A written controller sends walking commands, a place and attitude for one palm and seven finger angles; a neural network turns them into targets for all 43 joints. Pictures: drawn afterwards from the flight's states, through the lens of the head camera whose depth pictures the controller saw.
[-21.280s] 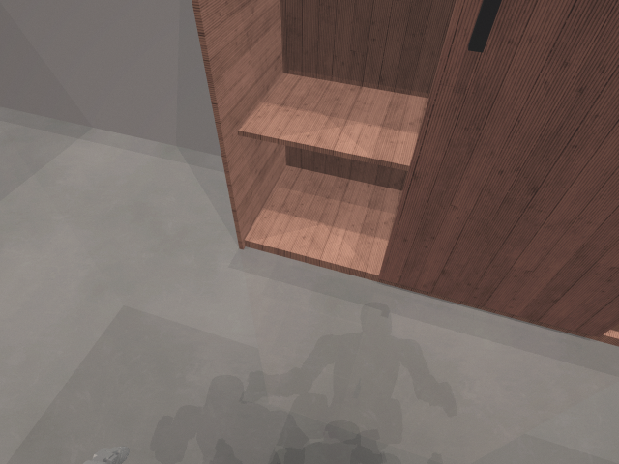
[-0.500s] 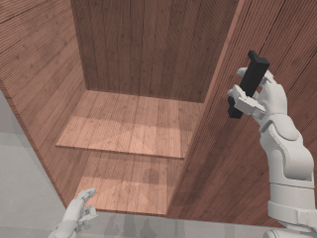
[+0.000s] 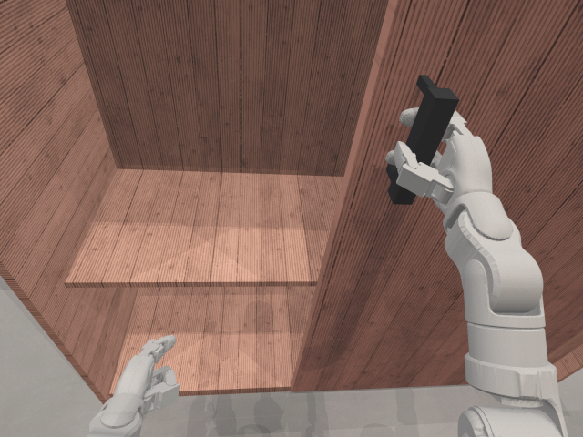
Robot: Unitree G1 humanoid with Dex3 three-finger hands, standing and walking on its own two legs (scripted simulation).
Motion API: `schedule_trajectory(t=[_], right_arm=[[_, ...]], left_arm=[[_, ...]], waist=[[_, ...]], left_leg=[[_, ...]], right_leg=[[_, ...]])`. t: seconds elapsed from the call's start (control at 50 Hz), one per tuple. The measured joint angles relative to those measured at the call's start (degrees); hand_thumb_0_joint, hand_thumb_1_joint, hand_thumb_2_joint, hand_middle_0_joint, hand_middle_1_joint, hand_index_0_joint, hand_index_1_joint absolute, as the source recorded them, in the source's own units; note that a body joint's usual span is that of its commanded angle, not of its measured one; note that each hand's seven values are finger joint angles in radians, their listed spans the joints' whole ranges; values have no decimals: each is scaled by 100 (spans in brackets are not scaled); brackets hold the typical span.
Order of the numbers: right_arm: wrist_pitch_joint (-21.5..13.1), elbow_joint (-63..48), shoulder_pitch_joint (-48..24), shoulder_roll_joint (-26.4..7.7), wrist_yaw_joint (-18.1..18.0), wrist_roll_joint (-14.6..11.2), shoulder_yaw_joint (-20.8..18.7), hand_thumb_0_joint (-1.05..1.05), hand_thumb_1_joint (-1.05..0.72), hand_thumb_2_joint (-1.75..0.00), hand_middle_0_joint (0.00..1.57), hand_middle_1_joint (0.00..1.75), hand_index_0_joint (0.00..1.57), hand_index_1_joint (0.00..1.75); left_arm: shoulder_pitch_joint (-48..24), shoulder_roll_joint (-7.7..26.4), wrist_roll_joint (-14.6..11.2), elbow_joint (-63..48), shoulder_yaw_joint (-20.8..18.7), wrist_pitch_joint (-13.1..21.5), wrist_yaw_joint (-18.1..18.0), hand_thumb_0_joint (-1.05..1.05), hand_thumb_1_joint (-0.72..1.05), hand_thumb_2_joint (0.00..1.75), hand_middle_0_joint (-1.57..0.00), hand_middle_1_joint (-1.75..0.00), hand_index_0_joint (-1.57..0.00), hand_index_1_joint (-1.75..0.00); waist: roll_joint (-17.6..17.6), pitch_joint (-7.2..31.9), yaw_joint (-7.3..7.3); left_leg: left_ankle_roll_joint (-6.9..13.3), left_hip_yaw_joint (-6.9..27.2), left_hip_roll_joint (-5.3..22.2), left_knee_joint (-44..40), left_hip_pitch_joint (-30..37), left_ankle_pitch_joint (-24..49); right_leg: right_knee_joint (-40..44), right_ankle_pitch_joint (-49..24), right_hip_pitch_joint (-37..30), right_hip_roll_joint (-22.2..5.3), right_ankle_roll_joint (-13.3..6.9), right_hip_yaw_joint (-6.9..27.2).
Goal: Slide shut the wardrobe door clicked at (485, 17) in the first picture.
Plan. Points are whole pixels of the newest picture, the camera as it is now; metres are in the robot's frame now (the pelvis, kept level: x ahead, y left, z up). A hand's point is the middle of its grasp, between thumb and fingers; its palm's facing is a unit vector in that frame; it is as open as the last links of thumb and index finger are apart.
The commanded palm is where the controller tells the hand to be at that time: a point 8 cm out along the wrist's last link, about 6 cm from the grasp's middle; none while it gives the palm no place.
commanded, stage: tug the door sideways, standing still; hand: right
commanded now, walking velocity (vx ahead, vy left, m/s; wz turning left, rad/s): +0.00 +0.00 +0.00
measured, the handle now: (412, 141) +0.42 -0.13 +0.25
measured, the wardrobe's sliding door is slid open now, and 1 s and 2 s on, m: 0.57 0.52 0.33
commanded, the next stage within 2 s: step sideways, sliding the door along in 0.38 s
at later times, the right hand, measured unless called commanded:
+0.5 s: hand (382, 169) +0.36 -0.08 +0.24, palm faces -0.01 +1.00 -0.07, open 6.5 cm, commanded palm +0.34 -0.12 +0.25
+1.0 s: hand (362, 166) +0.37 -0.06 +0.23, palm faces +0.08 +0.99 -0.08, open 6.5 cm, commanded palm +0.35 -0.08 +0.24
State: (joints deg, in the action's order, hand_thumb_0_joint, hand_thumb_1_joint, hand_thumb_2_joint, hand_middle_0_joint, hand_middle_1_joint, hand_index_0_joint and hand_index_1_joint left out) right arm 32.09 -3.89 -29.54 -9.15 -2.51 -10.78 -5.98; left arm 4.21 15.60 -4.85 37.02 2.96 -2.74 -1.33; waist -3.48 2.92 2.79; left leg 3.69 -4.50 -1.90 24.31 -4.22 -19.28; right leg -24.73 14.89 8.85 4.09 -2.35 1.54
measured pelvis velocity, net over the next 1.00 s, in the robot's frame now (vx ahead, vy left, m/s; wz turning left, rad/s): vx -0.06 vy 0.05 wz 0.09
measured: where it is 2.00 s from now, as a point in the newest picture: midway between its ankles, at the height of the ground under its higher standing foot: outside the picture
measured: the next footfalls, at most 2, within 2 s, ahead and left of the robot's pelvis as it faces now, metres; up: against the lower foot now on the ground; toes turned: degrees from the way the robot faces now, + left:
left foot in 0.82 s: +0.02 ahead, +0.13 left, +0.00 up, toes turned +8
left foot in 1.50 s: +0.11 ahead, +0.35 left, +0.00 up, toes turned +4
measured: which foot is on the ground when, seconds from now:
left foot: down 0.00-0.60, up 0.62-0.80, down 0.82-1.00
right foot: down 0.00-1.00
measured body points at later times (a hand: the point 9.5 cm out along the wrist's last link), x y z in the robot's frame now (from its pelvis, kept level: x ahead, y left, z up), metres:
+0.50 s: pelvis -0.04 -0.03 +0.00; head -0.06 +0.00 +0.45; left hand +0.14 +0.18 -0.11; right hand +0.35 -0.13 +0.25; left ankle -0.07 +0.07 -0.74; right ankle -0.02 -0.10 -0.74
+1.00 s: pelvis -0.06 +0.05 -0.01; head -0.01 +0.06 +0.44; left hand +0.05 +0.31 -0.13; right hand +0.36 -0.11 +0.24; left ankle -0.02 +0.12 -0.74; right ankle -0.05 -0.07 -0.69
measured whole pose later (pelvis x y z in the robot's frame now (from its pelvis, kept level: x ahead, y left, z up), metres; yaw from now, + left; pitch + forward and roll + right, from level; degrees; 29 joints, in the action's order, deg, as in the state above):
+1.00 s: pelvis -0.06 +0.05 -0.01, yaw +5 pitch -3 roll +1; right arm -3.6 15.0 -39.5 -14.0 -5.9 -4.1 -7.6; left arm 11.4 13.8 -3.0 42.3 -1.4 0.0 -3.3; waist -1.7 -8.4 1.8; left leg 5.4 -5.3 -3.6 30.0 -15.0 -12.7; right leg -55.8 26.2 22.3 -1.0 -1.3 0.3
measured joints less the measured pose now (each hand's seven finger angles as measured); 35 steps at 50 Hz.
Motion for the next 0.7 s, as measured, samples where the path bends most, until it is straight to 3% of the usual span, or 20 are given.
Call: schedule_trajectory(t=[0.24, 0.5, 0.52, 0.62, 0.7], right_arm=[[-555, 1091, -697, 268, -325, 184, 474, -3, -70, -82, 33, 140, 19, 135], [-1080, 2122, -1400, 561, -762, 152, 979, -3, -70, -78, 34, 138, 21, 135], [-1204, 2165, -1393, 490, -685, 141, 949, -3, -69, -78, 35, 138, 21, 136], [-2588, 2161, -1088, -168, -295, 262, 730, -7, -59, -77, 39, 138, 24, 137], [-3108, 1935, -941, -368, -209, 367, 453, -11, -57, -79, 42, 139, 24, 136]], left_arm=[[73, -263, 61, 80, 61, 101, 144, 1, 90, 90, -20, -30, -19, -30], [430, -313, 111, 470, -24, 366, 249, 1, 90, 90, -20, -30, -19, -30], [410, -309, 143, 462, -2, 360, 232, 1, 90, 90, -20, -30, -20, -30], [339, -407, 308, 214, -70, 472, 3, 1, 90, 90, -20, -30, -20, -30], [448, -440, 325, 160, -190, 477, -135, 1, 90, 90, -20, -30, -20, -30]], waist=[[-52, -171, 54], [-23, -263, 26], [-28, -265, 27], [-7, -447, -75], [18, -727, -163]], left_leg=[[-58, -96, 95, 105, -40, 78], [-155, -101, 170, 136, -200, 243], [-164, -42, 160, 174, -274, 254], [-242, 417, 67, 779, -901, 28], [-272, 542, 18, 1711, -1391, -564]], right_leg=[[-65, -151, 58, 97, -64, 82], [-40, -350, 199, 160, -150, 66], [-50, -353, 238, 142, -162, 7], [-183, -292, 520, -1, -194, -470], [-263, -274, 585, -130, -147, -573]])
